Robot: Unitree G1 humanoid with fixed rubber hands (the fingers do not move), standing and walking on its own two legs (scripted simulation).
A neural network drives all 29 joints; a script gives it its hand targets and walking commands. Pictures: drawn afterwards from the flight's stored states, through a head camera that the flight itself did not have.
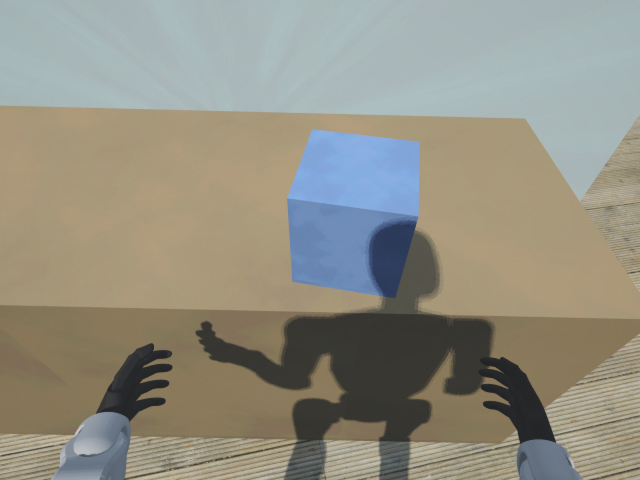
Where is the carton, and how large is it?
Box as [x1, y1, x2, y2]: [287, 129, 419, 297]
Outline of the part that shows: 312,129 287,197 292,281 394,297 418,216 419,142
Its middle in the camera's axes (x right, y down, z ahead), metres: +0.05 -0.04 +0.64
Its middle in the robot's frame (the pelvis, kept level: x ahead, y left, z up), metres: +0.52 -0.04 +0.03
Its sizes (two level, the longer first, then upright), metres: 0.176 0.175 0.191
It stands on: a pedestal, 0.71 m high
